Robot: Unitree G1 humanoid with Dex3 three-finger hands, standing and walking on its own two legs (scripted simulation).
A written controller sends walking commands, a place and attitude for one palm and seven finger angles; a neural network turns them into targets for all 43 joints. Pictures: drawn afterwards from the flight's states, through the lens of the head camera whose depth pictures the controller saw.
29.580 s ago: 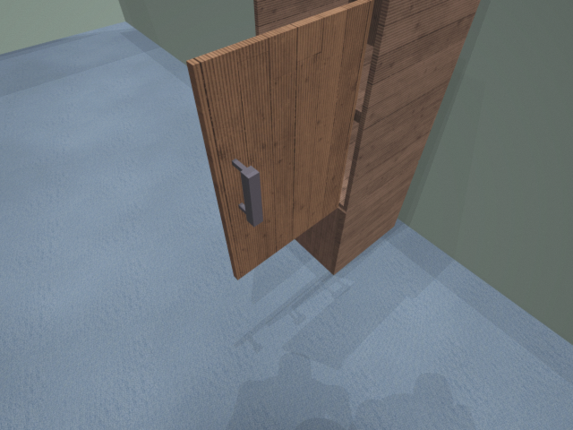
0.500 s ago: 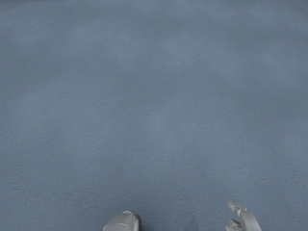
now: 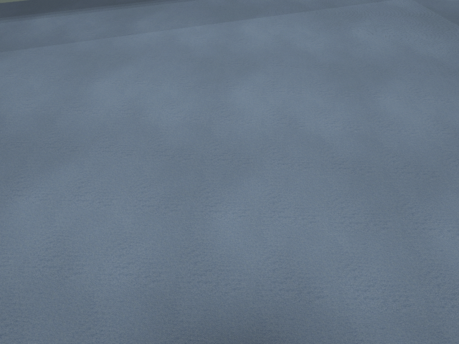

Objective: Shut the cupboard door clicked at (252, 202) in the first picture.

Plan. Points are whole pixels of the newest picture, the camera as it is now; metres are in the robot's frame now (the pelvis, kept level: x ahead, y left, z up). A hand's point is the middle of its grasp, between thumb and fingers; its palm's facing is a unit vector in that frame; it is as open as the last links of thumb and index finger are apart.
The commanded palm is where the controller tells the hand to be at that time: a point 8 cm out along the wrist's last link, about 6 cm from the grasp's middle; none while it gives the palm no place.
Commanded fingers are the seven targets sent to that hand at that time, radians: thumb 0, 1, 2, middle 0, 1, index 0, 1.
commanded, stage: turn to face it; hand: left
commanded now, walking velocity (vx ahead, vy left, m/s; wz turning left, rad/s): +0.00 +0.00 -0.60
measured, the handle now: out of the picture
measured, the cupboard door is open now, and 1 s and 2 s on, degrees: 61 61 61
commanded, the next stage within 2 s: none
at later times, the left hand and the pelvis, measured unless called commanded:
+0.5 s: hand (123, 310) +0.20 +0.24 -0.15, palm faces -0.21 -0.95 -0.22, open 7.3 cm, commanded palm none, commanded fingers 0.00 0.90 0.90 -0.20 -0.30 -0.20 -0.30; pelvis +0.06 +0.04 +0.02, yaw -16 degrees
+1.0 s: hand (179, 281) +0.26 +0.13 -0.15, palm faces -0.56 -0.80 -0.22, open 7.3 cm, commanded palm none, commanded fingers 0.00 0.90 0.90 -0.20 -0.30 -0.20 -0.30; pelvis +0.08 +0.02 +0.01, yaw -35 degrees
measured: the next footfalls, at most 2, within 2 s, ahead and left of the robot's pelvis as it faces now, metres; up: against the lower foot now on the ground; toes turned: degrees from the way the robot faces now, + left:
left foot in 0.32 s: +0.12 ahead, +0.14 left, +0.00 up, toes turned -8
right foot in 0.72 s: +0.05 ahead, -0.11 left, +0.00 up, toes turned -30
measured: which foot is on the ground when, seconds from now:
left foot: up 0.00-0.30, down 0.32-0.72, up 0.74-1.00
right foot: down 0.00-0.32, up 0.34-0.70, down 0.72-1.00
